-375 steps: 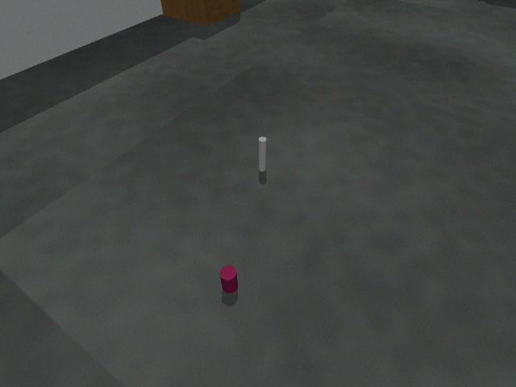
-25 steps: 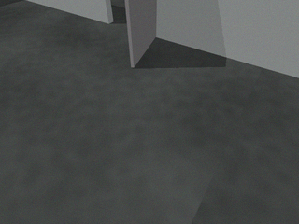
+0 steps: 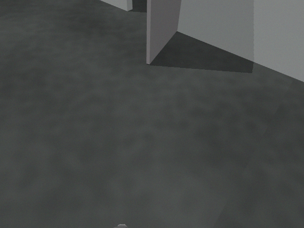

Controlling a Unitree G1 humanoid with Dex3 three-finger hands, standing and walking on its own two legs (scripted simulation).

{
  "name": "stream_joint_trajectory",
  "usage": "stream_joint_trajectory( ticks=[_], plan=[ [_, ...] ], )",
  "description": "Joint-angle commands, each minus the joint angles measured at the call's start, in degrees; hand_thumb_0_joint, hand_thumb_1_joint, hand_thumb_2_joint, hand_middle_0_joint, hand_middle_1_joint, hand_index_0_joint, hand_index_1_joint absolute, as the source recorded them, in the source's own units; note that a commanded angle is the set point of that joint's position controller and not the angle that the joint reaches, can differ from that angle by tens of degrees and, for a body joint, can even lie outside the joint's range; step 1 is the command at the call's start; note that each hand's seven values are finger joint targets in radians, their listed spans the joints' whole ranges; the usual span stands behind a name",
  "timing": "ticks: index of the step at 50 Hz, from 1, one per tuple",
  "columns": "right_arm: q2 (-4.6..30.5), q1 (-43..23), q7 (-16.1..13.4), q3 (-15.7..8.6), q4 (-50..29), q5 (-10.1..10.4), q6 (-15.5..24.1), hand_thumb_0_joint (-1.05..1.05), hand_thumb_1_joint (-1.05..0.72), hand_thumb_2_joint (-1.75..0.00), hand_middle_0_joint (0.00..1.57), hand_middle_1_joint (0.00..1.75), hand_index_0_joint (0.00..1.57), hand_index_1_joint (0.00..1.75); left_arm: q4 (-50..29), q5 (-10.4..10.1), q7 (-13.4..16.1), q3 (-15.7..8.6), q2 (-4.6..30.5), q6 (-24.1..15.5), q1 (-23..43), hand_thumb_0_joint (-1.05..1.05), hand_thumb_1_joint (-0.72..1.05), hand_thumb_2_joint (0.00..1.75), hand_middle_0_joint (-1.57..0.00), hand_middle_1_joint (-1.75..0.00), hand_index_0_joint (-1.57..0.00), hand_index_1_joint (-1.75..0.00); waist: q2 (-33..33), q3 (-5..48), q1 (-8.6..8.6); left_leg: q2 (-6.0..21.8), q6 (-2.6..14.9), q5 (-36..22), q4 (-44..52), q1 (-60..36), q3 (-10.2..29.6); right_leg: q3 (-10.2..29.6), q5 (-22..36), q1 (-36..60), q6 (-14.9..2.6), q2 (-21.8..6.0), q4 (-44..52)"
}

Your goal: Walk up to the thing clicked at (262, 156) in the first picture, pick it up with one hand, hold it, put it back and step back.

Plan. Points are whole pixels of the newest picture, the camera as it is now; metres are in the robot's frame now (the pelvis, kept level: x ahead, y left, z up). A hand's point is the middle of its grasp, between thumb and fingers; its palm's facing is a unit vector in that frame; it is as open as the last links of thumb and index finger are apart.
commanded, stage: walk up
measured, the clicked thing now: out of the picture +0.05 +1.38 -0.65
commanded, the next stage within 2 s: none
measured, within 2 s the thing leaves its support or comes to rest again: neither
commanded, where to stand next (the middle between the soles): +0.32 +0.03 m, yaw +92 degrees
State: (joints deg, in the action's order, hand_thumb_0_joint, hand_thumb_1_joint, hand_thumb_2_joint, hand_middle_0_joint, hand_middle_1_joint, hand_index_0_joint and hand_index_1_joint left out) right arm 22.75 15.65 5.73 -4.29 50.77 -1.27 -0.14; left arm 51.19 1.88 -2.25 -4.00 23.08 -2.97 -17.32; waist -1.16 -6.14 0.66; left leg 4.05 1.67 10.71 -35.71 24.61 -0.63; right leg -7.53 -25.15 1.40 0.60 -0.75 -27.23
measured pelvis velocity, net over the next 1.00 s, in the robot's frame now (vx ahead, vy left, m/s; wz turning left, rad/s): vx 0.37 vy -0.05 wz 0.83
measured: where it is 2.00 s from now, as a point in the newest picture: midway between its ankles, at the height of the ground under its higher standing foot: (160, 221)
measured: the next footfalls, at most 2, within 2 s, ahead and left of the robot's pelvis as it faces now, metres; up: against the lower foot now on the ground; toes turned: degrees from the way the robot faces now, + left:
left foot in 0.02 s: +0.16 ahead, +0.12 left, +0.00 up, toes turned +4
right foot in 0.46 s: +0.35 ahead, -0.13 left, +0.00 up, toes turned +25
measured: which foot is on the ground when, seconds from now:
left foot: up 0.00-0.00, down 0.02-0.46, up 0.48-0.84, down 0.86-1.00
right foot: down 0.00-0.02, up 0.04-0.44, down 0.46-0.90, up 0.92-1.00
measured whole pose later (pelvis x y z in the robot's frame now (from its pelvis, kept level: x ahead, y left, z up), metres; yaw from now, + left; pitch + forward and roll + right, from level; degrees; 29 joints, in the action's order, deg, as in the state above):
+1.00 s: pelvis +0.37 -0.05 -0.01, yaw +48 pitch -4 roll +1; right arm 22.3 8.8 1.7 -4.2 35.0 -1.5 -3.8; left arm 43.5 -0.7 0.8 -1.3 19.8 2.1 -14.6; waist -0.5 -14.1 2.1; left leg -3.1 4.4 14.0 -37.3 19.6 -2.6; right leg -5.3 -34.6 -23.0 5.6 -2.1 -77.0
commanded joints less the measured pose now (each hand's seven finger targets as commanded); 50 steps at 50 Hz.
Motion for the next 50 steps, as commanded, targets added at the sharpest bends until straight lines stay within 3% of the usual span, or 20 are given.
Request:
stream_joint_trajectory(
  ticks=[1,2,3,4,8,17,21,22,23,25,26,28,31,39,43,44,45,46,47,50],
  plan=[
    [16.6,18.5,-2.8,-6.7,-2.9,0.0,-0.2,0.0,-0.9,-0.9,0.2,0.3,0.2,0.3,-10.7,0.7,0.3,-2.8,8.1,0.5,7.1,0.0,0.9,0.9,-0.2,-0.3,-0.2,-0.3,-12.1,10.7,-8.95,1.0,7.48,16.0,12.5,-37.3,17.8,-2.2,-5.3,-34.9,-2.31,1.6,-40.2],
    [20.8,13.8,-3.3,-7.0,-5.6,-0.4,0.5,0.0,-0.9,-0.9,0.2,0.3,0.2,0.3,-11.3,-0.1,0.2,-1.6,6.9,0.9,3.2,0.0,0.9,0.9,-0.2,-0.3,-0.2,-0.3,-17.5,9.9,-4.98,12.9,13.59,21.9,20.1,-38.3,45.5,2.8,-11.7,-46.3,-1.04,5.8,-46.2],
    [20.9,11.1,-3.6,-6.5,-7.1,1.0,0.7,0.0,-0.9,-0.9,0.2,0.3,0.2,0.3,-11.9,0.3,-0.1,-1.9,11.3,0.6,5.1,0.0,0.9,0.9,-0.2,-0.3,-0.2,-0.3,-11.8,9.1,-4.58,15.9,17.97,26.8,26.7,-31.6,56.3,12.2,-11.3,-42.7,-2.04,2.5,-45.5],
    [21.2,7.4,-3.9,-6.1,-8.0,1.1,0.8,0.0,-0.9,-0.9,0.2,0.3,0.2,0.3,-11.9,0.1,-0.3,-1.9,12.7,0.3,6.6,0.0,0.9,0.9,-0.2,-0.3,-0.2,-0.3,-11.1,5.0,-2.41,15.5,18.45,27.1,28.0,-25.4,54.6,14.9,-11.2,-40.8,-2.09,0.2,-43.8],
    [15.6,3.1,-4.6,-3.6,-9.9,1.2,1.6,0.0,-0.9,-0.9,0.2,0.3,0.2,0.3,-9.5,-0.1,-1.2,-2.8,13.7,1.5,6.2,0.0,0.9,0.9,-0.2,-0.3,-0.2,-0.3,-6.3,2.7,0.98,6.1,10.06,19.9,25.2,-10.4,29.4,12.9,2.7,-30.2,-1.8,-2.1,-32.8],
    [16.9,5.2,-4.4,-4.4,-12.6,-0.6,2.6,0.0,-0.9,-0.9,0.2,0.3,0.2,0.3,-13.9,-0.2,-2.4,-4.0,9.9,1.9,13.5,0.0,0.9,0.9,-0.2,-0.3,-0.2,-0.3,-10.2,1.6,-0.65,1.1,9.0,15.8,22.9,-1.7,26.0,9.2,7.9,-22.1,0.3,1.6,-14.1],
    [13.4,2.4,-5.0,-2.9,-14.0,-0.5,1.9,0.0,-0.9,-0.9,0.2,0.3,0.2,0.3,-11.5,-0.7,-0.3,-5.2,10.5,0.5,4.4,0.0,0.9,0.9,-0.2,-0.3,-0.2,-0.3,-7.3,7.2,5.38,-3.2,3.99,-0.2,5.4,1.1,22.7,10.8,12.5,-2.7,-3.2,1.0,4.5],
    [9.9,3.4,-5.3,-1.8,-14.0,0.1,1.9,0.0,-0.9,-0.9,0.2,0.3,0.2,0.3,-10.5,0.1,0.4,-6.3,14.1,0.1,-0.8,0.0,0.9,0.9,-0.2,-0.3,-0.2,-0.3,0.5,11.7,8.17,-6.5,1.74,4.2,-6.7,6.0,18.1,17.2,11.5,7.2,-4.7,-5.0,6.9],
    [5.7,6.3,-5.5,-0.4,-14.2,0.5,1.7,0.0,-0.9,-0.9,0.2,0.3,0.2,0.3,-10.5,0.8,1.1,-6.8,17.5,-0.3,-3.4,0.0,0.9,0.9,-0.2,-0.3,-0.2,-0.3,12.7,15.3,8.01,-11.5,0.37,20.0,-20.0,13.8,11.8,32.3,3.6,13.0,-5.48,-18.5,10.5],
    [11.2,10.6,-6.7,-1.9,-12.0,0.5,1.0,0.0,-0.9,-0.9,0.2,0.3,0.2,0.3,-13.2,0.7,1.1,-6.2,17.7,0.2,8.2,0.0,0.9,0.9,-0.2,-0.3,-0.2,-0.3,14.1,12.0,2.54,-4.8,-0.93,17.3,-27.1,16.5,6.3,38.8,0.2,4.9,-9.03,-26.2,14.1],
    [13.3,8.1,-6.5,-2.3,-11.8,0.4,1.0,0.0,-0.9,-0.9,0.2,0.3,0.2,0.3,-13.1,0.8,0.7,-6.1,17.4,0.0,9.3,0.0,0.9,0.9,-0.2,-0.3,-0.2,-0.3,14.3,7.9,1.82,-2.8,-1.2,16.4,-29.0,15.3,6.6,38.2,1.8,-1.1,-11.14,-24.7,15.1],
    [13.5,6.0,-4.8,-2.9,-10.2,0.4,0.6,0.0,-0.9,-0.9,0.2,0.3,0.2,0.3,-12.0,-0.1,0.7,-4.1,12.3,-0.5,8.6,0.0,0.9,0.9,-0.2,-0.3,-0.2,-0.3,11.5,2.5,1.02,-1.9,-0.5,10.1,-26.2,9.8,6.1,23.4,13.1,-7.3,-6.02,-15.6,13.5],
    [9.6,5.1,-3.0,-1.4,-10.8,0.3,-0.3,0.0,-0.9,-0.9,0.2,0.3,0.2,0.3,-10.4,-0.9,1.4,-3.7,11.6,-0.6,5.2,0.0,0.9,0.9,-0.2,-0.3,-0.2,-0.3,12.9,3.4,1.38,-3.2,-0.08,4.8,-22.6,9.0,2.9,9.6,40.2,-3.0,-3.1,-12.0,7.3],
    [9.0,-3.8,-1.7,-2.0,-15.5,-0.3,-2.0,0.0,-0.9,-0.9,0.2,0.3,0.2,0.3,-12.6,-0.7,2.6,-3.3,12.7,1.0,1.4,0.0,0.9,0.9,-0.2,-0.3,-0.2,-0.3,8.3,3.3,3.17,-3.0,-0.71,-2.3,-2.7,1.4,-5.0,-0.3,49.4,-1.0,1.42,-13.2,1.7],
    [11.4,4.6,-2.7,-3.8,-15.4,-1.5,-2.8,0.0,-0.9,-0.9,0.2,0.3,0.2,0.3,-14.3,-2.1,3.6,-3.2,14.0,1.5,2.1,0.0,0.9,0.9,-0.2,-0.3,-0.2,-0.3,5.4,10.4,-2.46,-5.9,4.43,-2.0,2.2,-17.0,-6.2,-2.5,61.3,-8.5,3.68,-14.0,-18.2],
    [13.0,8.5,-3.1,-4.7,-15.3,-1.6,-2.9,0.0,-0.9,-0.9,0.2,0.3,0.2,0.3,-14.6,-2.6,3.7,-2.9,13.0,1.3,1.5,0.0,0.9,0.9,-0.2,-0.3,-0.2,-0.3,-0.9,13.1,-5.91,-4.9,9.13,-8.1,7.1,-24.5,-2.8,-4.9,51.4,-14.2,5.81,-9.1,-35.6],
    [14.8,7.8,-4.0,-5.5,-16.8,-2.1,-2.8,0.0,-0.9,-0.9,0.2,0.3,0.2,0.3,-15.5,-3.0,3.6,-2.7,10.0,1.4,-0.8,0.0,0.9,0.9,-0.2,-0.3,-0.2,-0.3,-12.9,16.3,-5.83,5.4,15.81,-33.5,5.6,-37.2,12.0,-4.9,8.7,-31.4,8.08,-1.6,-51.7],
    [14.8,5.7,-4.8,-5.5,-18.2,-1.4,-3.1,0.0,-0.9,-0.9,0.2,0.3,0.2,0.3,-16.1,-3.6,3.9,-2.2,9.3,2.1,-0.8,0.0,0.9,0.9,-0.2,-0.3,-0.2,-0.3,-14.7,18.4,-5.25,15.7,24.09,-45.4,6.6,-41.2,28.3,0.8,-14.7,-41.5,9.66,2.5,-61.2],
    [14.7,3.6,-5.9,-5.9,-19.6,-0.3,-3.1,0.0,-0.9,-0.9,0.2,0.3,0.2,0.3,-16.4,-3.0,4.6,-1.8,11.2,2.5,2.0,0.0,0.9,0.9,-0.2,-0.3,-0.2,-0.3,-10.7,15.5,-5.02,20.3,25.14,-36.2,12.0,-33.8,32.4,8.9,-15.0,-40.6,7.63,-1.8,-62.5],
    [11.0,-1.7,-6.4,-3.9,-21.6,-0.3,-3.4,0.0,-0.9,-0.9,0.2,0.3,0.2,0.3,-14.7,-2.8,4.0,-2.1,12.1,2.5,1.6,0.0,0.9,0.9,-0.2,-0.3,-0.2,-0.3,-0.7,8.2,-2.79,9.3,14.27,-32.7,10.8,-20.2,14.5,9.5,-8.8,-34.1,2.67,-3.1,-45.2]
  ],
)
